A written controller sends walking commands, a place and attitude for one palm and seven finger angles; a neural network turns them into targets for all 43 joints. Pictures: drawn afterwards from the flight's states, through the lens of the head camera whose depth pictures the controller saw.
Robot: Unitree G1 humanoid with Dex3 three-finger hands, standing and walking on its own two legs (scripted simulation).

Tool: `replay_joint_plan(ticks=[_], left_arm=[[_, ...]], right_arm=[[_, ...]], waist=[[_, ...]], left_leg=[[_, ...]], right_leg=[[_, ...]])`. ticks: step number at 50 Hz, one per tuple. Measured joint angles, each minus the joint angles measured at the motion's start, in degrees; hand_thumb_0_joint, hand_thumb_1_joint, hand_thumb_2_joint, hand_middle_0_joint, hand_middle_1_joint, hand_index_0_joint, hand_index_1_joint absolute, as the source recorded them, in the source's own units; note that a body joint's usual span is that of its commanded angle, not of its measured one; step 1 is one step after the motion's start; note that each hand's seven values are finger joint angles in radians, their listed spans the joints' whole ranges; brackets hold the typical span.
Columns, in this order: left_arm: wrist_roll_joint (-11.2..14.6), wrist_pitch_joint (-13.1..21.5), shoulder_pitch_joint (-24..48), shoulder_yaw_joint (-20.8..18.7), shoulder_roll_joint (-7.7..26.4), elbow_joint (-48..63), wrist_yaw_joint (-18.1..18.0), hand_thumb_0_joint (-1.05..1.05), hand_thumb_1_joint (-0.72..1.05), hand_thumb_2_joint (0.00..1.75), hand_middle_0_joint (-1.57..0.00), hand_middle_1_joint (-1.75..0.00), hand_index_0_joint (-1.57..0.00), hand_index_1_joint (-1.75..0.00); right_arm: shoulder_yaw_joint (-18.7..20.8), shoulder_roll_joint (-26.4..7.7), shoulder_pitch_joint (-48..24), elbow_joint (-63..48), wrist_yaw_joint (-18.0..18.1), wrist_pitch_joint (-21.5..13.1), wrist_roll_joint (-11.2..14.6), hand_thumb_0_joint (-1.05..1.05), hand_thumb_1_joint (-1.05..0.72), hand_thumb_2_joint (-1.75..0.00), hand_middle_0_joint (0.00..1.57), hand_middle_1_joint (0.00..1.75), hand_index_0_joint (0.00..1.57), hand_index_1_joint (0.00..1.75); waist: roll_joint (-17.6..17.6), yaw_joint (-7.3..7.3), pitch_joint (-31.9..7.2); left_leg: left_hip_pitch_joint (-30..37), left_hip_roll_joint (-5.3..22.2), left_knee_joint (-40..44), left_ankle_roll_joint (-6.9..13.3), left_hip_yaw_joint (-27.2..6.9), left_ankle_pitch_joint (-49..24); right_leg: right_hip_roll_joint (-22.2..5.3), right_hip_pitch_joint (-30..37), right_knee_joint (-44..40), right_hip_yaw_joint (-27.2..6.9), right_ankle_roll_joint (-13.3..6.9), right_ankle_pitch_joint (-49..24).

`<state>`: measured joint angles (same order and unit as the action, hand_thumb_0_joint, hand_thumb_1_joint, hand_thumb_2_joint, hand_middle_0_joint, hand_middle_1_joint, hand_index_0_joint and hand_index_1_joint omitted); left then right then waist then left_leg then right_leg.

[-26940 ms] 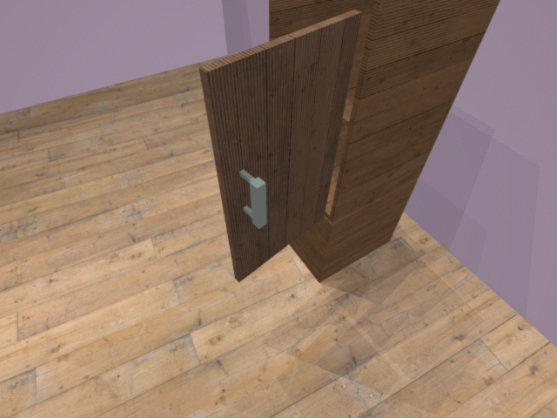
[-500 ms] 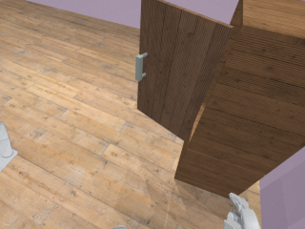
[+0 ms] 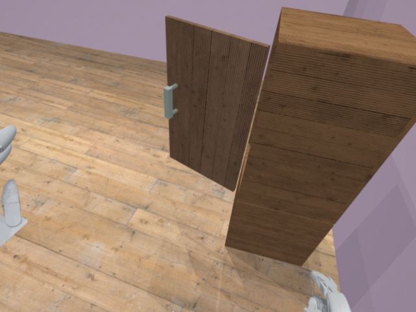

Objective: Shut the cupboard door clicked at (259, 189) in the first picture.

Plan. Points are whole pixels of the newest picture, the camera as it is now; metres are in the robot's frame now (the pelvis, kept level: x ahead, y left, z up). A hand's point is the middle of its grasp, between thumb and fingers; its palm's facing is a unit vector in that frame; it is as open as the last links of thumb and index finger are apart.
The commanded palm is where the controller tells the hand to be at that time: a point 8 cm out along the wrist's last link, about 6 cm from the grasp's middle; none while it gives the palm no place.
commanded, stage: stop stepping back and stand still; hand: left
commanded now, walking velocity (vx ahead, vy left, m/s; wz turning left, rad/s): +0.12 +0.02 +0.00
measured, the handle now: (171, 101) +0.82 +0.15 -0.01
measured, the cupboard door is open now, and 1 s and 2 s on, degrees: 70 70 70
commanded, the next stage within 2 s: let the arm hang, fingers relaxed in 0.76 s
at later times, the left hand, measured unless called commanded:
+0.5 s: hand out of the picture +0.15 +0.29 +0.17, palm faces +0.48 -0.78 -0.40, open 7.4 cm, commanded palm +0.10 +0.32 +0.18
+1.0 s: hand (58, 283) +0.18 +0.28 -0.02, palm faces +0.16 -0.89 -0.43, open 7.4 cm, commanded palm none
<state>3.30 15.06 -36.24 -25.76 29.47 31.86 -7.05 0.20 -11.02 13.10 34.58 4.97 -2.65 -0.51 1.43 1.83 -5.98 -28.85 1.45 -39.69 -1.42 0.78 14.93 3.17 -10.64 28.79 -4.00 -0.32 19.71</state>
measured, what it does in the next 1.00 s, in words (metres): stands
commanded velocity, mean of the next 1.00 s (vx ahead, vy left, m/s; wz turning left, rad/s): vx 0.03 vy -0.02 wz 0.00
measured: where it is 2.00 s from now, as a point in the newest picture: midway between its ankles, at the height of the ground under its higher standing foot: outside the picture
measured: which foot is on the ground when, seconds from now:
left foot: down 0.00-1.00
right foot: down 0.00-1.00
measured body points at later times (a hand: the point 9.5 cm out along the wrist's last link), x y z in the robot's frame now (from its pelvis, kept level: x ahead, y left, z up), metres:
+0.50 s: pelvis -0.03 +0.02 +0.00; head -0.08 +0.03 +0.45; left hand +0.11 +0.33 +0.20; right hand +0.11 -0.21 -0.08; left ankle +0.05 +0.11 -0.73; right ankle -0.08 -0.08 -0.73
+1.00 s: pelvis -0.02 +0.02 -0.01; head -0.02 +0.00 +0.44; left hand +0.17 +0.32 +0.01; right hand +0.15 -0.23 -0.11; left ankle +0.06 +0.11 -0.73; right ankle -0.08 -0.08 -0.73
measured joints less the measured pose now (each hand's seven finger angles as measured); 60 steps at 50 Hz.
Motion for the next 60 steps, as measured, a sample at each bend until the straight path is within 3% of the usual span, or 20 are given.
replay_joint_plan(ticks=[3, 5, 7, 11, 15, 17, 21, 25, 29, 32, 35, 40, 43, 45, 47, 49, 52, 57, 60], left_arm=[[-0.3, -1.5, 2.9, 0.4, -1.9, -5.0, -1.5, 0.01, 0.88, 0.89, -0.22, -0.3, -0.22, -0.3], [-0.1, -2.5, 6.6, 0.7, -3.8, -9.0, -2.3, 0.01, 0.89, 0.89, -0.22, -0.3, -0.21, -0.3], [0.0, -3.9, 7.9, 0.4, -5.9, -11.1, -2.9, 0.01, 0.89, 0.9, -0.21, -0.3, -0.21, -0.3], [-0.5, -5.5, 7.6, 1.7, -8.2, -8.0, -2.7, 0.01, 0.89, 0.9, -0.21, -0.3, -0.2, -0.3], [-1.0, -4.6, 4.1, 2.4, -6.2, -1.7, -2.0, 0.02, 0.89, 0.9, -0.21, -0.3, -0.2, -0.3], [-0.8, -4.3, 3.5, 2.6, -5.3, -1.3, -1.6, 0.01, 0.89, 0.9, -0.21, -0.3, -0.2, -0.3], [0.1, -5.2, 2.0, 2.2, -3.8, -3.1, -1.4, 0.01, 0.89, 0.9, -0.22, -0.3, -0.21, -0.3], [-0.1, -6.1, 3.6, 2.7, -5.6, -5.8, -2.3, 0.01, 0.89, 0.9, -0.22, -0.3, -0.21, -0.3], [-0.6, -6.1, 8.4, 3.7, -8.8, -9.6, -2.6, 0.01, 0.89, 0.9, -0.21, -0.3, -0.21, -0.3], [-0.9, -6.2, 9.9, 3.5, -9.8, -10.7, -2.7, 0.01, 0.89, 0.9, -0.21, -0.3, -0.2, -0.3], [-1.2, -5.9, 10.0, 2.8, -8.8, -9.5, -2.5, 0.01, 0.89, 0.9, -0.21, -0.3, -0.2, -0.3], [-0.6, -4.4, 5.7, 1.8, -5.8, -4.9, -1.9, 0.01, 0.89, 0.9, -0.21, -0.3, -0.2, -0.3], [0.0, -4.0, 2.7, 1.5, -4.6, -3.8, -1.7, 0.01, 0.89, 0.9, -0.21, -0.3, -0.21, -0.3], [-1.5, -3.6, 6.6, 5.6, -4.5, -11.7, 0.3, 0.01, 0.89, 0.9, -0.21, -0.3, -0.2, -0.3], [-3.0, -8.1, 13.0, 11.6, -5.9, -24.8, 3.0, 0.0, 0.9, 0.9, -0.21, -0.3, -0.2, -0.3], [-3.8, -12.7, 17.9, 16.7, -8.4, -39.0, 4.7, 0.0, 0.9, 0.9, -0.2, -0.3, -0.2, -0.3], [-4.3, -17.1, 20.9, 22.1, -12.3, -56.7, 6.0, 0.0, 0.91, 0.9, -0.2, -0.3, -0.19, -0.3], [-4.2, -19.1, 19.6, 27.0, -18.5, -76.0, 6.5, 0.01, 0.91, 0.9, -0.2, -0.3, -0.19, -0.3], [-3.8, -18.3, 18.6, 24.9, -18.3, -82.6, 5.2, -0.01, 0.99, 0.89, -0.21, -0.3, -0.2, -0.3]], right_arm=[[1.1, -3.3, 3.6, 1.2, 1.2, 0.1, 0.5, 0.01, -0.9, -0.9, 0.2, 0.3, 0.21, 0.3], [1.4, -3.7, 4.1, 3.5, 1.7, 0.0, 1.1, 0.01, -0.9, -0.9, 0.2, 0.3, 0.21, 0.3], [0.9, -3.2, 4.2, 4.2, 1.7, -0.7, 1.3, 0.01, -0.9, -0.9, 0.2, 0.3, 0.2, 0.3], [-0.7, -0.5, 4.4, 3.1, 0.9, -3.8, 0.6, 0.01, -0.9, -0.9, 0.2, 0.3, 0.2, 0.3], [-2.4, 2.1, 3.5, 1.2, -0.3, -5.5, -0.3, 0.01, -0.9, -0.9, 0.2, 0.3, 0.21, 0.3], [-2.6, 2.4, 2.2, 0.9, -0.5, -5.1, -0.6, 0.01, -0.9, -0.9, 0.2, 0.3, 0.21, 0.3], [-2.4, 2.2, 1.6, 1.9, -0.9, -2.9, -0.5, 0.01, -0.9, -0.9, 0.21, 0.3, 0.21, 0.3], [-1.7, 0.2, 3.0, 3.2, -0.7, -1.4, 0.1, 0.01, -0.9, -0.9, 0.21, 0.3, 0.21, 0.3], [-1.1, -1.3, 3.4, 4.9, 0.0, -1.0, 0.6, 0.01, -0.9, -0.9, 0.21, 0.3, 0.21, 0.3], [-1.4, -1.0, 2.5, 4.4, 0.6, -1.6, 0.4, 0.01, -0.9, -0.9, 0.2, 0.3, 0.21, 0.3], [-1.8, 0.2, 1.3, 2.4, 0.7, -3.1, -0.1, 0.01, -0.9, -0.9, 0.2, 0.3, 0.21, 0.3], [-2.3, 1.4, 0.6, 0.2, -0.3, -3.9, -0.2, 0.01, -0.9, -0.9, 0.2, 0.3, 0.21, 0.3], [-2.3, 1.3, 0.6, 0.5, -0.6, -3.0, 0.1, 0.01, -0.9, -0.9, 0.2, 0.3, 0.21, 0.3], [-1.4, -0.5, -0.2, 3.6, -2.6, -4.9, 0.9, 0.01, -0.9, -0.9, 0.2, 0.3, 0.21, 0.3], [-0.8, -3.3, -2.0, 7.0, -4.2, -3.7, 0.6, 0.01, -0.9, -0.9, 0.2, 0.3, 0.21, 0.3], [-0.6, -5.2, -3.5, 9.5, -4.8, -1.6, 0.3, 0.01, -0.9, -0.9, 0.21, 0.3, 0.21, 0.3], [-0.4, -5.8, -4.0, 11.2, -4.9, 1.0, -0.3, 0.01, -0.9, -0.9, 0.2, 0.3, 0.21, 0.3], [-0.6, -4.0, -1.5, 15.0, -4.5, 3.2, -1.1, 0.01, -0.91, -0.9, 0.2, 0.3, 0.21, 0.3], [-1.0, -2.3, 1.1, 18.8, -4.0, 3.8, -1.1, 0.01, -0.91, -0.9, 0.2, 0.3, 0.2, 0.3]], waist=[[-2.2, 0.24, -1.9], [-1.3, -0.27, -0.7], [-0.2, -0.42, 0.3], [1.0, 0.05, 2.3], [2.5, 0.42, 2.5], [1.0, 0.81, 3.0], [-1.4, 0.21, 1.5], [-3.0, -1.41, -0.2], [-2.2, -2.27, 0.2], [-0.5, -1.94, 0.8], [0.7, -1.13, 2.1], [0.0, 0.33, 3.0], [-0.7, -0.07, 2.8], [-2.3, -1.48, 2.7], [-4.2, -2.62, 2.7], [-5.3, -2.52, 3.0], [-4.3, -1.04, 4.0], [0.5, 0.35, 6.6], [2.3, -0.58, 7.5]], left_leg=[[4.8, -0.5, 5.1, 1.7, -2.1, -2.1], [5.8, -1.7, 6.2, 3.3, -2.0, -4.0], [7.1, -2.3, 9.3, 3.9, -1.2, -5.6], [8.9, -2.2, 15.8, 3.8, -1.2, -9.1], [8.1, -2.4, 18.0, 3.0, -0.2, -11.2], [7.3, -1.9, 16.9, 2.8, -0.5, -11.6], [5.8, -1.2, 11.7, 1.6, -0.8, -4.8], [6.2, -0.5, 7.3, 1.8, -0.9, -3.3], [8.1, -1.5, 6.5, 4.1, -0.2, -5.1], [9.2, -2.8, 8.9, 4.6, 1.0, -5.3], [9.6, -3.5, 12.8, 4.5, 1.7, -7.7], [8.9, -2.8, 15.6, 3.7, 1.0, -9.4], [8.3, -2.1, 14.3, 3.6, 1.0, -8.2], [6.7, -1.9, 11.3, 3.5, 0.8, -7.0], [5.5, -2.1, 8.2, 3.8, 0.7, -5.4], [4.7, -2.4, 5.8, 4.1, 0.7, -4.1], [4.8, -2.8, 3.9, 4.2, 0.6, -3.1], [6.8, -2.9, 4.8, 3.8, 0.4, -3.1], [7.8, -2.5, 7.0, 3.5, -0.5, -4.3]], right_leg=[[-0.1, 0.1, 0.3, 1.3, 1.2, 0.5], [-1.3, 1.1, -0.5, 1.4, 1.9, -0.2], [-1.7, 0.9, -0.4, 0.6, 1.4, 0.4], [0.0, 0.4, 0.0, 1.5, 0.8, -0.1], [0.6, 2.4, -5.3, 3.8, -0.4, -0.9], [1.3, 2.5, -6.3, 4.3, -1.9, -4.3], [2.0, 3.1, -6.1, 4.5, -2.9, -3.9], [2.4, 4.1, -3.7, 4.6, -2.6, -1.8], [1.2, 5.7, -0.9, 5.1, -1.6, 1.0], [-0.4, 4.9, 0.2, 4.2, -1.0, 1.6], [-1.2, 3.7, -0.6, 3.6, -1.1, 0.8], [-0.4, 3.8, -5.2, 4.1, -1.6, -1.6], [0.3, 4.2, -6.1, 3.9, -1.9, -1.7], [0.5, 3.1, -3.9, 4.4, -1.8, -0.8], [0.3, 1.8, -0.4, 4.6, -1.7, 1.3], [0.0, 0.9, 2.7, 4.9, -1.7, 3.0], [-0.4, 0.7, 5.4, 5.1, -1.9, 4.7], [-0.4, 2.8, 4.6, 5.3, -2.1, 4.7], [0.2, 4.4, 1.0, 5.9, -2.5, 2.9]])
